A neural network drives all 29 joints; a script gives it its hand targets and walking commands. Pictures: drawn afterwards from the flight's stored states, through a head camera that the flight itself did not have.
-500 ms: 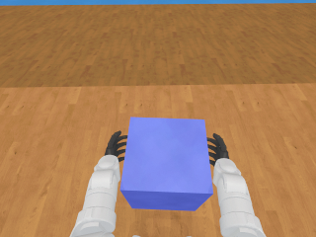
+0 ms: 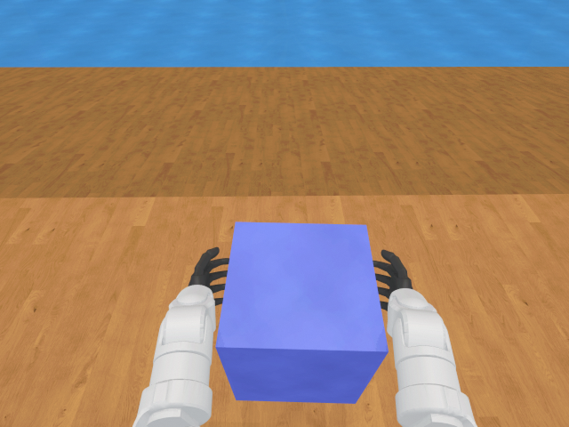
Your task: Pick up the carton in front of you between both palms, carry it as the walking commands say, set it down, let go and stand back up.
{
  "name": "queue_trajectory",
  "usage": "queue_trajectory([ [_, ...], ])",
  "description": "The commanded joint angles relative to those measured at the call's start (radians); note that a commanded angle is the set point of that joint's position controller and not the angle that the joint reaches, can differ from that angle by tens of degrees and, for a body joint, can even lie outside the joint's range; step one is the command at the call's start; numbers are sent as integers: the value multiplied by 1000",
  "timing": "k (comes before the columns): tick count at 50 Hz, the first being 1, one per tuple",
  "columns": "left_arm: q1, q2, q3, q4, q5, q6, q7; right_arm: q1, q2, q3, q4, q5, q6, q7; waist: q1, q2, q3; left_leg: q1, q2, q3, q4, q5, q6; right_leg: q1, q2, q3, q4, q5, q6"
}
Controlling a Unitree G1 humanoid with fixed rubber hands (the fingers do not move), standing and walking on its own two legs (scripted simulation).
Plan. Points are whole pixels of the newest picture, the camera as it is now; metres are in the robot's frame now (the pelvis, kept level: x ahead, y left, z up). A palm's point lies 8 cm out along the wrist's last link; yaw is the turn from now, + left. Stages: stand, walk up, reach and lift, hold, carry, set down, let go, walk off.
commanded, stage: reach and lift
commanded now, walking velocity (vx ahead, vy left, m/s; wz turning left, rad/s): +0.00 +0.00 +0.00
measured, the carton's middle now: (298, 316) +0.30 +0.00 -0.05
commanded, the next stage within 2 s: hold in 0.70 s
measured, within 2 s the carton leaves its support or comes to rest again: neither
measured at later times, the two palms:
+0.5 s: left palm (202, 285) +0.30 +0.15 +0.04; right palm (401, 288) +0.31 -0.15 +0.04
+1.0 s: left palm (197, 283) +0.29 +0.15 +0.06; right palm (405, 287) +0.30 -0.15 +0.06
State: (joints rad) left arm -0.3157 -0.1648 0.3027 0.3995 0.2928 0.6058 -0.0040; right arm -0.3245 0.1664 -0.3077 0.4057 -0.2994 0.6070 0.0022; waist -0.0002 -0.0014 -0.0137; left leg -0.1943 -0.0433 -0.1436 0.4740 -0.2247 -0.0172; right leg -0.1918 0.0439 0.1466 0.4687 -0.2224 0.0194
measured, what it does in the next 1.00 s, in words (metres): stands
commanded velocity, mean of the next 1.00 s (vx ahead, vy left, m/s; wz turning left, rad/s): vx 0.00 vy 0.00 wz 0.00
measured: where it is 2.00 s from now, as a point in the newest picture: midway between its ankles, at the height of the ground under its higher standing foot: outside the picture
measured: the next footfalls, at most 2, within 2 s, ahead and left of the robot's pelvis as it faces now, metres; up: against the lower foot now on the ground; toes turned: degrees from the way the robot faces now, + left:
none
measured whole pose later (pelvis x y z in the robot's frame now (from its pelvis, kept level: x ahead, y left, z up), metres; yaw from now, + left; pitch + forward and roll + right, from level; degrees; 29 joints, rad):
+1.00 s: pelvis +0.01 +0.00 +0.01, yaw +0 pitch -7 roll +0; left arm -0.28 -0.16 0.24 0.26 0.28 0.76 0.00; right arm -0.29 0.16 -0.25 0.27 -0.29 0.76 0.01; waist 0.00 0.00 0.00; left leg -0.04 -0.04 -0.14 0.36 -0.19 -0.01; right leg -0.04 0.03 0.14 0.36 -0.19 0.01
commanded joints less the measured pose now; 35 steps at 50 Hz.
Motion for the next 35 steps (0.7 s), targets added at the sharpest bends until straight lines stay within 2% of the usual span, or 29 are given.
queue_trajectory([
  [1, -565, -977, -565, 16, -232, -21, -253, -556, 963, 560, 21, 236, -23, 263, 1, 14, -253, 66, -44, 83, -102, 33, 5, 68, 53, -90, -86, 33, -14],
  [7, -515, -961, -555, 5, -229, -5, -246, -516, 944, 562, 1, 232, -6, 258, 2, 2, -242, 100, -49, 79, -116, 101, 3, 87, 57, -90, -103, 94, -7],
  [18, -423, -936, -604, -105, -259, 20, -238, -407, 937, 612, -106, 263, 22, 240, -2, -1, -268, 161, -62, 76, -129, 264, -4, 158, 61, -85, -120, 267, 6],
  [27, -391, -914, -618, -152, -268, 40, -242, -374, 935, 626, -147, 277, 46, 235, 0, -5, -242, 163, -66, 75, -142, 271, -1, 184, 58, -77, -132, 301, 10],
  [35, -420, -916, -629, -171, -275, 57, -244, -400, 935, 632, -159, 283, 63, 236, 2, -1, -227, 163, -65, 77, -149, 228, 1, 182, 57, -77, -140, 251, 8],
])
